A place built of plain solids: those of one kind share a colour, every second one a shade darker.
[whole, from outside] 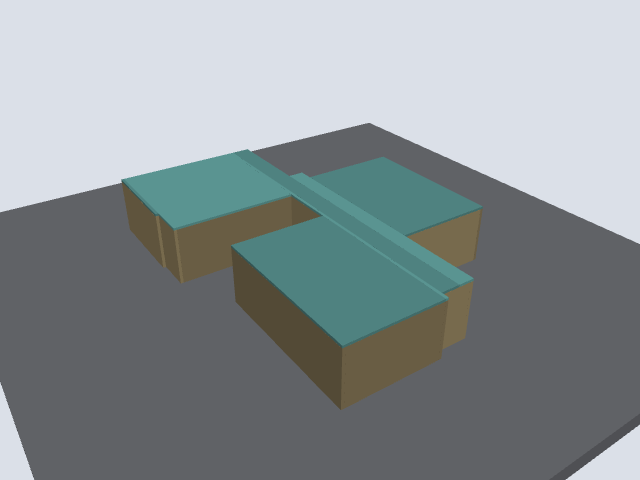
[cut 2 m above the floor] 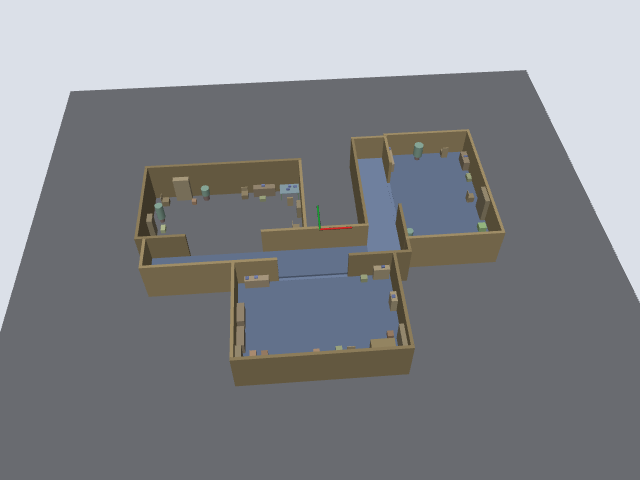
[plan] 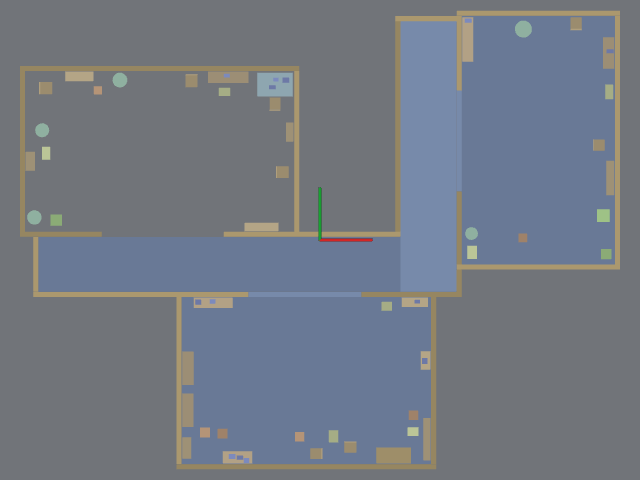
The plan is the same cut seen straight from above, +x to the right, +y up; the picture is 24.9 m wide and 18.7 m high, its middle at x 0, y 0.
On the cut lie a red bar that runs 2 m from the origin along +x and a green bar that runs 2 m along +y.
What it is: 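A storey of a split-level house; a hall and three lower rooms open beside it; the rooms' floors lie 1.00 m, 0.156 m and not at all below the hall's; a bare drop, one riser, a flush line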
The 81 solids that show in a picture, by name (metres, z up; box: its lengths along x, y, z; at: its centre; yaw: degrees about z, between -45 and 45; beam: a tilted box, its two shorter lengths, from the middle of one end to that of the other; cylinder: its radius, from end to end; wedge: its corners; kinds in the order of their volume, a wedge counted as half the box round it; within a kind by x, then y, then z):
{
 "floor_1": {"box": [14.11, 2.14, 1.05], "at": [-3.92, -0.95, 0.47]},
 "floor_2": {"box": [4.4, 0.2, 0.89], "at": [-0.59, -2.12, 0.4]},
 "floor_3": {"box": [9.72, 6.51, 0.89], "at": [-0.53, -5.48, 0.4]},
 "floor_4": {"box": [2.19, 10.55, 1.05], "at": [4.23, 3.25, 0.47]},
 "floor_5": {"box": [0.2, 3.93, 1.05], "at": [5.42, 3.86, 0.47]},
 "floor_6": {"box": [5.97, 9.68, 1.05], "at": [8.51, 3.89, 0.47]},
 "wall_1": {"box": [0.2, 6.26, 3.9], "at": [-11.59, 3.45, 1.9]},
 "wall_2": {"box": [0.2, 2.14, 3.9], "at": [-11.07, -0.95, 1.9]},
 "wall_3": {"box": [3.19, 0.2, 3.9], "at": [-10.1, 0.22, 1.9]},
 "wall_4": {"box": [8.38, 0.2, 3.9], "at": [-6.98, -2.12, 1.9]},
 "wall_5": {"box": [10.88, 0.2, 3.9], "at": [-6.25, 6.68, 1.9]},
 "wall_6": {"box": [0.2, 6.51, 3.9], "at": [-5.49, -5.48, 1.9]},
 "wall_7": {"box": [0.2, 6.26, 3.9], "at": [-0.91, 3.45, 1.9]},
 "wall_8": {"box": [10.12, 0.2, 3.9], "at": [-0.53, -8.83, 1.9]},
 "wall_9": {"box": [6.88, 0.2, 3.9], "at": [-0.31, 0.22, 1.9]},
 "wall_10": {"box": [0.2, 8.2, 3.9], "at": [3.03, 4.42, 1.9]},
 "wall_11": {"box": [3.91, 0.2, 3.9], "at": [3.57, -2.12, 1.9]},
 "wall_12": {"box": [2.59, 0.2, 3.9], "at": [4.23, 8.62, 1.9]},
 "wall_13": {"box": [0.2, 6.51, 3.9], "at": [4.43, -5.48, 1.9]},
 "wall_14": {"box": [0.2, 0.87, 3.9], "at": [5.42, -1.59, 1.9]},
 "wall_15": {"box": [0.2, 2.85, 3.9], "at": [5.42, 0.47, 1.9]},
 "wall_16": {"box": [0.2, 2.7, 3.9], "at": [5.42, 7.17, 1.9]},
 "wall_17": {"box": [6.37, 0.2, 3.9], "at": [8.51, -1.05, 1.9]},
 "wall_18": {"box": [6.37, 0.2, 3.9], "at": [8.51, 8.83, 1.9]},
 "wall_19": {"box": [0.2, 9.68, 3.9], "at": [11.59, 3.89, 1.9]},
 "roof_1": {"box": [10.88, 6.46, 0.16], "at": [-6.25, 3.55, 3.93]},
 "roof_2": {"box": [16.69, 1.07, 0.16], "at": [-2.83, -1.69, 3.93]},
 "roof_3": {"box": [10.12, 6.71, 0.16], "at": [-0.53, -5.58, 3.93]},
 "roof_4": {"box": [23.38, 0.2, 0.16], "at": [0.0, 0.22, 3.93]},
 "roof_5": {"box": [22.86, 1.27, 0.16], "at": [0.26, -0.52, 3.93]},
 "roof_6": {"box": [8.76, 8.4, 0.16], "at": [7.31, 4.52, 3.93]},
 "roof_7": {"box": [6.37, 0.21, 0.16], "at": [8.51, 8.83, 3.93]},
 "case_1": {"box": [0.37, 0.74, 1.78], "at": [-11.29, 3.07, 0.84]},
 "case_2": {"box": [1.11, 0.38, 2.04], "at": [-9.38, 6.37, 0.97]},
 "case_3": {"box": [0.35, 0.84, 1.61], "at": [-5.2, -8.1, 1.65]},
 "case_4": {"box": [1.33, 0.33, 1.86], "at": [-2.28, 0.51, 0.88]},
 "case_5": {"box": [0.3, 0.75, 1.1], "at": [-1.18, 4.2, 0.5]},
 "case_6": {"box": [1.02, 0.37, 1.0], "at": [3.7, -2.43, 1.34]},
 "case_7": {"box": [0.38, 0.72, 1.08], "at": [4.11, -4.69, 1.38]},
 "case_8": {"box": [0.29, 1.66, 1.53], "at": [4.16, -7.76, 1.6]},
 "case_9": {"box": [0.32, 1.35, 1.9], "at": [11.31, 2.42, 1.95]},
 "sideboard_1": {"box": [0.45, 1.3, 0.9], "at": [-5.15, -6.63, 1.29]},
 "sideboard_2": {"box": [0.45, 1.31, 0.9], "at": [-5.14, -4.99, 1.29]},
 "sideboard_3": {"box": [1.53, 0.41, 0.75], "at": [-4.16, -2.45, 1.22]},
 "sideboard_4": {"box": [1.58, 0.45, 0.86], "at": [-3.57, 6.34, 0.38]},
 "sideboard_5": {"box": [1.16, 0.49, 0.71], "at": [-3.21, -8.47, 1.2]},
 "sideboard_6": {"box": [0.43, 1.74, 0.76], "at": [5.76, 7.81, 1.38]},
 "sideboard_7": {"box": [0.44, 1.23, 0.78], "at": [11.25, 7.28, 1.39]},
 "wardrobe_1": {"box": [1.36, 0.63, 1.95], "at": [2.87, -8.4, 1.82]},
 "bush_1": {"cylinder": 0.28, "from": [-11.13, 0.88, 0.39], "to": [-11.13, 0.88, 1.04]},
 "bush_2": {"cylinder": 0.27, "from": [-10.82, 4.28, 0.42], "to": [-10.82, 4.28, 1.59]},
 "bush_3": {"cylinder": 0.29, "from": [-7.79, 6.23, 0.5], "to": [-7.79, 6.23, 1.09]},
 "bush_4": {"cylinder": 0.25, "from": [5.9, 0.25, 1.35], "to": [5.9, 0.25, 2.1]},
 "bush_5": {"cylinder": 0.33, "from": [7.92, 8.22, 1.39], "to": [7.92, 8.22, 2.34]},
 "chair_1": {"box": [0.47, 0.48, 0.51], "at": [-10.66, 5.92, 0.2]},
 "chair_2": {"box": [0.47, 0.47, 0.45], "at": [-5.01, 6.18, 0.18]},
 "chair_3": {"box": [0.43, 0.05, 0.86], "at": [-1.75, 5.06, 0.38]},
 "chair_4": {"box": [0.43, 0.46, 0.45], "at": [-1.75, 5.32, 0.18]},
 "chair_5": {"box": [0.46, 0.46, 0.5], "at": [-1.44, 2.64, 0.2]},
 "chair_6": {"box": [0.44, 0.43, 0.43], "at": [-0.17, -8.32, 1.06]},
 "chair_7": {"box": [0.48, 0.41, 0.42], "at": [1.18, -8.09, 1.05]},
 "chair_8": {"box": [0.44, 0.06, 0.94], "at": [9.98, 8.2, 1.47]},
 "chair_9": {"box": [0.44, 0.45, 0.44], "at": [9.98, 8.46, 1.22]},
 "chair_10": {"box": [0.42, 0.45, 0.46], "at": [10.88, 3.7, 1.23]},
 "toybox_1": {"box": [0.32, 0.52, 0.37], "at": [-10.67, 3.38, 0.13]},
 "toybox_2": {"box": [0.45, 0.33, 0.33], "at": [-3.72, 5.77, 0.12]},
 "toybox_3": {"box": [0.38, 0.48, 0.33], "at": [0.52, -7.65, 1.01]},
 "toybox_4": {"box": [0.42, 0.35, 0.36], "at": [2.6, -2.58, 1.02]},
 "toybox_5": {"box": [0.43, 0.34, 0.36], "at": [3.62, -7.46, 1.02]},
 "toybox_6": {"box": [0.38, 0.52, 0.29], "at": [5.92, -0.48, 1.14]},
 "toybox_7": {"box": [0.31, 0.58, 0.32], "at": [11.27, 5.77, 1.16]},
 "pouf_1": {"box": [0.45, 0.45, 0.51], "at": [-10.28, 0.78, 0.2]},
 "pouf_2": {"box": [0.5, 0.5, 0.4], "at": [11.04, 0.95, 1.2]},
 "pouf_3": {"box": [0.41, 0.41, 0.42], "at": [11.15, -0.55, 1.21]},
 "basket_1": {"box": [0.33, 0.33, 0.39], "at": [-8.65, 5.83, 0.14]},
 "basket_2": {"box": [0.39, 0.39, 0.31], "at": [-4.48, -7.5, 0.99]},
 "basket_3": {"box": [0.39, 0.39, 0.29], "at": [-3.8, -7.54, 0.99]},
 "basket_4": {"box": [0.37, 0.37, 0.29], "at": [-0.79, -7.66, 0.98]},
 "basket_5": {"box": [0.37, 0.37, 0.38], "at": [3.65, -6.83, 1.03]},
 "basket_6": {"box": [0.34, 0.34, 0.35], "at": [7.9, 0.08, 1.18]},
 "table_1": {"box": [1.39, 0.93, 0.04], "at": [-1.75, 6.05, 0.73]}
}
